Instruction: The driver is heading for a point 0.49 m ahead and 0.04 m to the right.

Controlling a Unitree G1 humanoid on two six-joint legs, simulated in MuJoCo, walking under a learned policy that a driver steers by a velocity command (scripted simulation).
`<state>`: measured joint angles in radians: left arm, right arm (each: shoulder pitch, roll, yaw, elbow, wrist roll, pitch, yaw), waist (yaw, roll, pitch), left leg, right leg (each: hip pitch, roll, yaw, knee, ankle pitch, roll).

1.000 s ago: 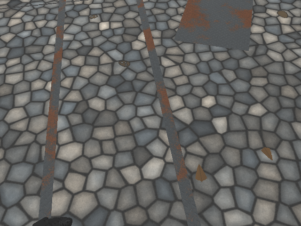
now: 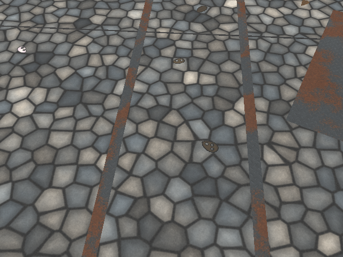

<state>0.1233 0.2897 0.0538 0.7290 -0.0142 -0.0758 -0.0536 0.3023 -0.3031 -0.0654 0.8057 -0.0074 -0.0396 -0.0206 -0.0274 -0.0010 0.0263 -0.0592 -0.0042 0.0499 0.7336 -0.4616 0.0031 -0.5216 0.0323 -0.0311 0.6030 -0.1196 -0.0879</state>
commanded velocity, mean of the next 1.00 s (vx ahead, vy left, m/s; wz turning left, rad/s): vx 0.11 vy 0.00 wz -0.24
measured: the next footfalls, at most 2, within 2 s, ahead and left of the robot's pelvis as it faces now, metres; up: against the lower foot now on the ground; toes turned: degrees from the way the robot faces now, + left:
left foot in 0.42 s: +0.34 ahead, +0.08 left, +0.00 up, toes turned -18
right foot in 0.72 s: +0.20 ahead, -0.14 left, +0.00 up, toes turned -12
